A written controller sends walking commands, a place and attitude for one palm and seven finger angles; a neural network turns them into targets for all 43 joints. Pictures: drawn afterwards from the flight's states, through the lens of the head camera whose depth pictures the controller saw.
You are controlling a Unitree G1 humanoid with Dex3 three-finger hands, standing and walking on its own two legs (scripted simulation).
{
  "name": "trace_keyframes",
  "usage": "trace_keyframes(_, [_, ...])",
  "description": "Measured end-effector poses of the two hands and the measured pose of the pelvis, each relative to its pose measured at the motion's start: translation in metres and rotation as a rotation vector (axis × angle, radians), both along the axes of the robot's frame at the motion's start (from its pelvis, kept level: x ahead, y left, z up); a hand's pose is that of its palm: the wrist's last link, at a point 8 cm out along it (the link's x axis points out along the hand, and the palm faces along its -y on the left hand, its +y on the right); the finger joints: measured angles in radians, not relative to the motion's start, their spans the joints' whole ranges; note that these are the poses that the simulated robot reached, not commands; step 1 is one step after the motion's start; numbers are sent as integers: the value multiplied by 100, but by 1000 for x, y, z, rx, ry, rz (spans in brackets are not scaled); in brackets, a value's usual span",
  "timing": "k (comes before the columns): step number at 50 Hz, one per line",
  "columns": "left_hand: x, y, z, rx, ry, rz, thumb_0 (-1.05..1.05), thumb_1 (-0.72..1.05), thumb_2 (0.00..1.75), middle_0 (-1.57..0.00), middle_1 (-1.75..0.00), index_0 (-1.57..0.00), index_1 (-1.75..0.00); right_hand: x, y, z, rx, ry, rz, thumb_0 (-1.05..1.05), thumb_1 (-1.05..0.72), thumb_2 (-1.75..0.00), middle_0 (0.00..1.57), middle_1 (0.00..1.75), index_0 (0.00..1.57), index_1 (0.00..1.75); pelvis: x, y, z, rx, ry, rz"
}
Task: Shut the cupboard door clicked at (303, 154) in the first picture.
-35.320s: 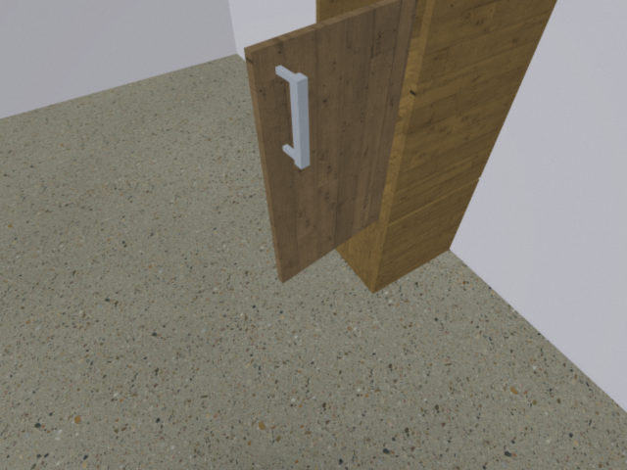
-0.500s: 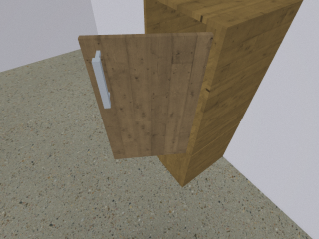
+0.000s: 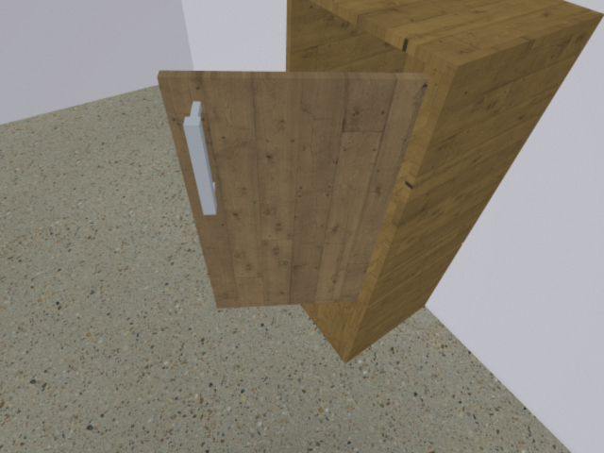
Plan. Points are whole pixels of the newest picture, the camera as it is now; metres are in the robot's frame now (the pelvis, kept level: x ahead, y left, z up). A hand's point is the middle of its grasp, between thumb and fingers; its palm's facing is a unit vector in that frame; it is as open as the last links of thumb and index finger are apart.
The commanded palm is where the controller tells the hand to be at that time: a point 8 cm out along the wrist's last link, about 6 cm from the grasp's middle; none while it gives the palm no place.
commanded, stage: come to a stop and stand still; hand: left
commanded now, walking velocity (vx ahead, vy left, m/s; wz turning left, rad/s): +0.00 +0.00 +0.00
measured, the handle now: (203, 161) +0.46 +0.18 +0.13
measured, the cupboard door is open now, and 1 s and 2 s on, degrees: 60 60 60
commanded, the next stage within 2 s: look again from close up in 0.12 s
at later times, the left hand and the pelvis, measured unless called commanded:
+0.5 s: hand out of the picture +0.04 +0.19 -0.18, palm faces +0.00 -0.97 -0.24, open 7.4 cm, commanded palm none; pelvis +0.01 +0.00 +0.00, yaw +0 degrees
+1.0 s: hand (170, 397) +0.19 +0.18 -0.02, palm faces +0.31 -0.94 -0.13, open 7.2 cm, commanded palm +0.11 +0.23 -0.05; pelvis -0.01 -0.03 -0.02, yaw +5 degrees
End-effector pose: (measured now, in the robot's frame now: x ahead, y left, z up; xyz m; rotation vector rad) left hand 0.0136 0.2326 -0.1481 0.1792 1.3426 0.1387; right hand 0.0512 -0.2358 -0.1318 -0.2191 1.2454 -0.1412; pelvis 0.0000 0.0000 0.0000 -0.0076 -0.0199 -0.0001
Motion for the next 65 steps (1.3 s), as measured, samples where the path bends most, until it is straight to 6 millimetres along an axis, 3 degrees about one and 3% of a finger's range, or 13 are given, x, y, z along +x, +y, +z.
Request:
trace_keyframes(7, [15,3,2,9,-26,-1,0,91,90,-20,-30,-20,-30,9,0,0,1,-4,4,1,-90,-90,20,30,20,30,6,-1,0,2,1,2])
trace_keyframes(17, [22,7,3,22,-25,-5,0,91,90,-20,-30,-20,-30,-4,-6,-1,-9,47,-12,1,-90,-90,20,30,20,30,11,-2,1,3,2,4])
trace_keyframes(29, [21,4,5,27,-14,-4,0,91,90,-20,-30,-20,-30,-19,-12,-2,-13,84,-26,1,-90,-90,20,30,20,30,11,-6,2,7,-4,4])
trace_keyframes(42, [9,-10,4,16,5,0,0,91,90,-20,-30,-20,-30,-20,-13,-3,5,87,-24,1,-90,-90,20,30,20,30,9,-13,2,4,4,8])
trace_keyframes(44, [36,-1,23,55,-185,97,1,91,90,-20,-30,-20,-30,-14,-16,2,-18,-33,-21,1,-90,-90,21,30,20,30,3,-16,-1,3,-3,27])
trace_keyframes(49, [124,-5,129,106,-931,119,1,91,90,-23,-33,-22,-32,23,-29,10,9,-369,34,1,-90,-90,21,30,20,30,-3,-26,-16,32,32,80])
trace_keyframes(52, [152,-13,161,60,-1280,60,1,91,90,-26,-36,-25,-36,54,-40,3,27,-511,93,1,-90,-90,21,30,20,30,-13,-35,-38,53,101,66])
trace_keyframes(55, [152,-22,159,-12,-1436,-47,0,91,90,-30,-41,-29,-40,83,-51,2,21,-622,121,1,-90,-90,21,30,20,30,-24,-45,-59,48,160,39])
trace_keyframes(58, [131,-28,135,-75,-1363,-71,0,91,90,-34,-46,-34,-46,108,-59,9,13,-715,136,2,-90,-90,21,30,20,30,-31,-53,-72,46,182,35])
trace_keyframes(61, [101,-25,116,-56,-1246,12,0,90,90,-40,-52,-40,-51,127,-60,20,-1,-780,172,2,-90,-90,20,30,20,30,-35,-60,-76,36,189,46])
trace_keyframes(65, [77,-19,127,56,-1273,85,1,90,90,-47,-59,-47,-59,141,-54,26,-8,-807,239,2,-90,-90,20,30,20,30,-37,-66,-76,8,188,73])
